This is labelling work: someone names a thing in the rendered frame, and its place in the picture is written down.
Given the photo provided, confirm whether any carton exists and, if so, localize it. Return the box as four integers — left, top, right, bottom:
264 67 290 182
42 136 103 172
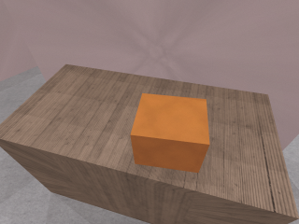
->
130 93 210 173

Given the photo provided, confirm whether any pedestal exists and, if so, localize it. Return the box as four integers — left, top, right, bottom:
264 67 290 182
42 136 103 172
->
0 64 299 224

